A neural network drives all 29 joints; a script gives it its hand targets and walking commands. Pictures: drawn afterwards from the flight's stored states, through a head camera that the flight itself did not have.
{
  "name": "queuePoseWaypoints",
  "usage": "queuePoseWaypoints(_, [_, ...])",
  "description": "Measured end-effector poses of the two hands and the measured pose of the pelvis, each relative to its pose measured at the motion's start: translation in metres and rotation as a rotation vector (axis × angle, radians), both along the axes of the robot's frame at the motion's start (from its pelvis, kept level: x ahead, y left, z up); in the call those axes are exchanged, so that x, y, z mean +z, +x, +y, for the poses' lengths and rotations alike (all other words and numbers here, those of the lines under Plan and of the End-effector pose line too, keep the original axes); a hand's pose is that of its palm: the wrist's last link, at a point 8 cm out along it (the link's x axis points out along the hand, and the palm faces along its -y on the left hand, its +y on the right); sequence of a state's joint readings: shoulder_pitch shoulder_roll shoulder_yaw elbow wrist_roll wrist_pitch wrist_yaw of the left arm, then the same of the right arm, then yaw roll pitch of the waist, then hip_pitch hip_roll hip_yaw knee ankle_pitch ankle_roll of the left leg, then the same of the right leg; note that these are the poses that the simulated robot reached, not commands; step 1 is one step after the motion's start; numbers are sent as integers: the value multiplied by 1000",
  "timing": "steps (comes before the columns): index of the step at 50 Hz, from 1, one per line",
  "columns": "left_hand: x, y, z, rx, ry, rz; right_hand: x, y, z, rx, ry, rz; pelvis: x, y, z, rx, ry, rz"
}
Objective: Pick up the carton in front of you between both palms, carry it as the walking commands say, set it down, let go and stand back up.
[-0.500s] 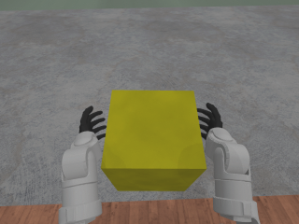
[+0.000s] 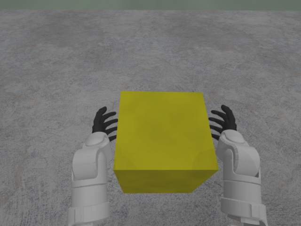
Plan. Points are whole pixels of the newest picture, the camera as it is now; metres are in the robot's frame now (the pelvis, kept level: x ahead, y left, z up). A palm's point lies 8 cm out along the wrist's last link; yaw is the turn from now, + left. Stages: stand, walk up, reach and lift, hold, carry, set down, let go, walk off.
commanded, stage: carry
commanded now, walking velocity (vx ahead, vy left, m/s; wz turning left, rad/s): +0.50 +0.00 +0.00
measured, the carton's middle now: (159, 147) +0.35 +0.02 +0.04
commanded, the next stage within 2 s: none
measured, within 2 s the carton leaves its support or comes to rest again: neither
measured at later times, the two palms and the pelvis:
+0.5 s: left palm (125, 74) +0.63 +0.16 +0.09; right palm (210, 76) +0.63 -0.16 +0.09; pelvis +0.30 +0.00 -0.02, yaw +2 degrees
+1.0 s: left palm (128, 47) +0.87 +0.18 +0.08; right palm (193, 47) +0.88 -0.12 +0.08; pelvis +0.59 +0.02 -0.02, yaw +0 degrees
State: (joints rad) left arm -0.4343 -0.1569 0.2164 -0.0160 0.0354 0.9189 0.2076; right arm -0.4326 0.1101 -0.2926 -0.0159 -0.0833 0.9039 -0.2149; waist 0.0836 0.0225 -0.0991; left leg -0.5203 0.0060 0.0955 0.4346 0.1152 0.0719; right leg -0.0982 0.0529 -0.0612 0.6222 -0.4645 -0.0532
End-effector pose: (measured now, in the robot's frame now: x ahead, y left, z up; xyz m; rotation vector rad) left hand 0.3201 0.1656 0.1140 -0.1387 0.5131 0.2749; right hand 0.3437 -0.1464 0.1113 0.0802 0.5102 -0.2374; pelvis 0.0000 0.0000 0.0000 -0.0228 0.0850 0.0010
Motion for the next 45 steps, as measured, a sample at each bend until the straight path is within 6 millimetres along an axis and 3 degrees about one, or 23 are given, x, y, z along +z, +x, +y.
queuePoseWaypoints(3, [-18, 47, 9, -22, 17, 8, -15, 37, 8, -14, -10, 12, -18, 37, 9, 1, 17, 3])
queuePoseWaypoints(7, [-42, 89, 9, -40, -7, 101, -39, 60, 11, -38, 61, 103, -14, 75, 19, 2, 5, 7])
queuePoseWaypoints(11, [-52, 127, 2, -52, -64, 135, -45, 90, 8, -50, 90, 131, -6, 113, 23, 5, 2, 8])
queuePoseWaypoints(17, [-42, 196, 2, -43, -32, 86, -30, 163, 7, -25, 82, 80, 0, 180, 18, 12, 3, 7])
queuePoseWaypoints(22, [-27, 265, -2, -28, -1, 25, -17, 236, 0, -9, 66, 22, -6, 249, 6, 21, 15, 11])
queuePoseWaypoints(26, [-28, 325, -13, -21, 30, 8, -25, 298, -13, 0, 45, 7, -25, 312, -8, 38, 24, 2])
queuePoseWaypoints(28, [-34, 345, -18, -17, 30, 38, -35, 326, -18, 8, 28, 38, -27, 333, -12, 33, 8, 4])
queuePoseWaypoints(34, [-52, 382, -18, 18, -22, 141, -53, 382, -12, 31, 91, 146, -12, 388, -20, 41, 31, 6])
queuePoseWaypoints(40, [-37, 440, -12, 13, -25, 96, -41, 442, -7, 31, 75, 103, 0, 449, -15, 36, 41, 12])
queuePoseWaypoints(45, [-26, 495, -2, -20, -12, 56, -28, 489, 4, 27, 76, 59, 0, 515, 0, 29, 45, 18])
